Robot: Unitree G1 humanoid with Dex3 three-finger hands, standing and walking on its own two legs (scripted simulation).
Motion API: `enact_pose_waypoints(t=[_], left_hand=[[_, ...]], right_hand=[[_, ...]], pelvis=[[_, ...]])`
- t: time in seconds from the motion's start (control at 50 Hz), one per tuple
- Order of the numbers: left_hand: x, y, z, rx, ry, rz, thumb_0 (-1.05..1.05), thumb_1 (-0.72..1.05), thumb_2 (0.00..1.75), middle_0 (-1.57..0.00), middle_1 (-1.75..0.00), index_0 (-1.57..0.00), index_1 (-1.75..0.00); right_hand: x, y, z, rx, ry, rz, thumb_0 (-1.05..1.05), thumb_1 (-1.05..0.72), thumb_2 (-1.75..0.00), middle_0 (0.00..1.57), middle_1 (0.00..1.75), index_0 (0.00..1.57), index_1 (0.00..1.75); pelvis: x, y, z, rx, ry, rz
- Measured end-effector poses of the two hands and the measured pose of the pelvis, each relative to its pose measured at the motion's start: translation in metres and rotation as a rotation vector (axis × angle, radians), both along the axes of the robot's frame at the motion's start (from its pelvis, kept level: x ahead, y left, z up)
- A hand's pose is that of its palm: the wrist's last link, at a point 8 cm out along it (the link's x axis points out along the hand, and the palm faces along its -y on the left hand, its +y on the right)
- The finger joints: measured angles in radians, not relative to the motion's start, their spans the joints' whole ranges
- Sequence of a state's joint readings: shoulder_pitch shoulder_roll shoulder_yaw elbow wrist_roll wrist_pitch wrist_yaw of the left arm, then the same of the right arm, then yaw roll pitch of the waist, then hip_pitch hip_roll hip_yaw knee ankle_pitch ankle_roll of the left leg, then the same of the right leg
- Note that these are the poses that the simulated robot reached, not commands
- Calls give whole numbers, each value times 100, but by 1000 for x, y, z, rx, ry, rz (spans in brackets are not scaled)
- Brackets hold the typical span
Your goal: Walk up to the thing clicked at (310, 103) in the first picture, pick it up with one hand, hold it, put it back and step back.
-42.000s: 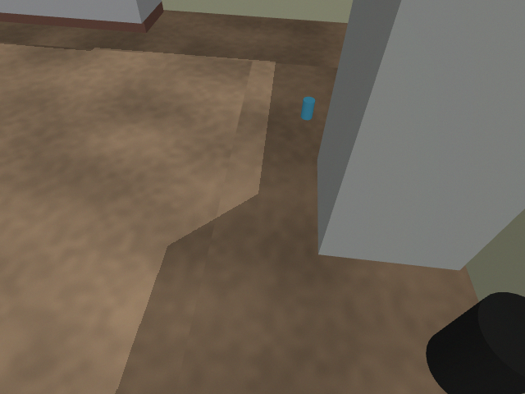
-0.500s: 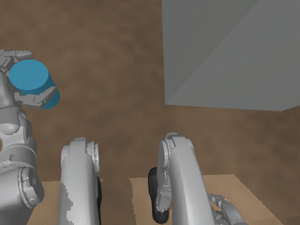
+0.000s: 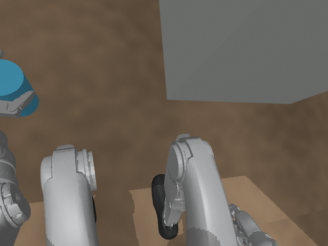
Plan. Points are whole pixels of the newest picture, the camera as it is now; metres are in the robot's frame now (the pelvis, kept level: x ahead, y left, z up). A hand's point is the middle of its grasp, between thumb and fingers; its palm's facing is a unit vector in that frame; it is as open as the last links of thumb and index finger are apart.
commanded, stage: crouch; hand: left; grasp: from the side
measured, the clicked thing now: (11, 91) +0.45 +0.29 -0.11
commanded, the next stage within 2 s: lower in 0.16 s
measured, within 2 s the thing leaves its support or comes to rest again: rests again in 1.52 s
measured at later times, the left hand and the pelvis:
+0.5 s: hand (17, 95) +0.45 +0.29 -0.14, palm faces +0.37 -0.93 -0.02, open 10.7 cm; pelvis +0.00 +0.01 -0.02, yaw -3 degrees
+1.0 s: hand (23, 100) +0.46 +0.29 -0.19, palm faces +0.40 -0.92 -0.02, open 10.7 cm; pelvis -0.01 +0.01 -0.03, yaw -6 degrees
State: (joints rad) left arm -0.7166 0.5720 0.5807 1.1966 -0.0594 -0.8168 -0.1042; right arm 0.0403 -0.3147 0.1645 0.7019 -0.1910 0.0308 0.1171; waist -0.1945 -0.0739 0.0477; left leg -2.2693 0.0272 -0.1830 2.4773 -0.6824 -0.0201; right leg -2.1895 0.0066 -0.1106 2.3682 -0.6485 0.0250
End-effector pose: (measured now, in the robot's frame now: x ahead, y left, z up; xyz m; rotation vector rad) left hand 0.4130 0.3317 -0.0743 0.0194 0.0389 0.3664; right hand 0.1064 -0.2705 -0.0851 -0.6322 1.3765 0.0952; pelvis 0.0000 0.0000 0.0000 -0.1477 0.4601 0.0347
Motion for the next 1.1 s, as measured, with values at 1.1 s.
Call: enact_pose_waypoints(t=[1.1], left_hand=[[5, -6, -116, -17, 43, 18, 0, -44, 106, -68, -97, -68, -97]], right_hand=[[6, 13, 17, -163, 84, 306, 0, -92, -90, 21, 30, 20, 30]], pelvis=[[-8, 13, -33, -114, -191, -63]])
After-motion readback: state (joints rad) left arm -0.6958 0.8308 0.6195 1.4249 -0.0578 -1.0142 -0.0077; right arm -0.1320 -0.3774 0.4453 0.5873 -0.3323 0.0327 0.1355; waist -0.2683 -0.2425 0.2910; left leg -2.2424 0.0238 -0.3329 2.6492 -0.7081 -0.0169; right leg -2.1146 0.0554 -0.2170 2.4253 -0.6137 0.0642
